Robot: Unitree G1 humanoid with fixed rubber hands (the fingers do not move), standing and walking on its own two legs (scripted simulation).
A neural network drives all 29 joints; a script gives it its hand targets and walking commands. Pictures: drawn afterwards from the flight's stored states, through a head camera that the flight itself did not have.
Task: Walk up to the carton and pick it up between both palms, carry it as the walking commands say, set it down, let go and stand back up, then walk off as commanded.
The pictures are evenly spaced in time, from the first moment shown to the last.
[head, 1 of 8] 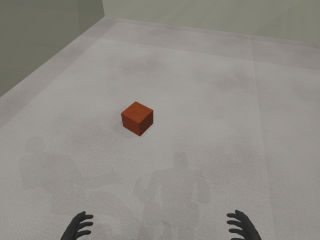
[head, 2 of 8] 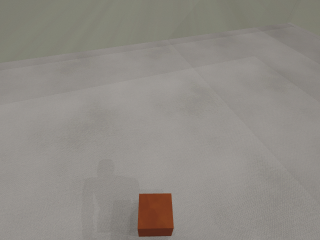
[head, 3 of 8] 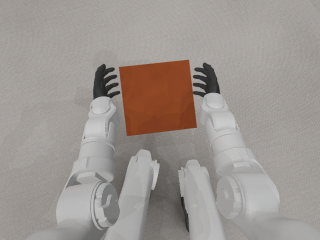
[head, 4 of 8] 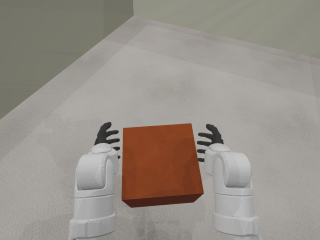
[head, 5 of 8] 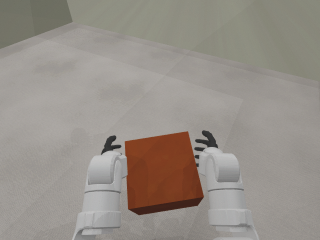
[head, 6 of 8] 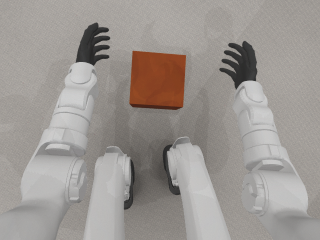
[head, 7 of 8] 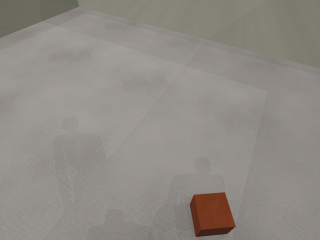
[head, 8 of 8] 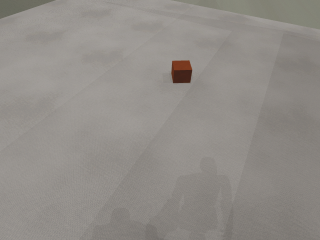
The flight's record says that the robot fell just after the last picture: no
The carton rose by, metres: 0.67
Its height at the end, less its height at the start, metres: +0.00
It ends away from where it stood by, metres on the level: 1.80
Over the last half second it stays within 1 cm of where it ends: yes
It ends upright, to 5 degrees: yes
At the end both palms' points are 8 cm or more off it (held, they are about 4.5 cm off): yes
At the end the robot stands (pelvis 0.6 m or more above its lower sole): yes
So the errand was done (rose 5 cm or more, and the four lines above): yes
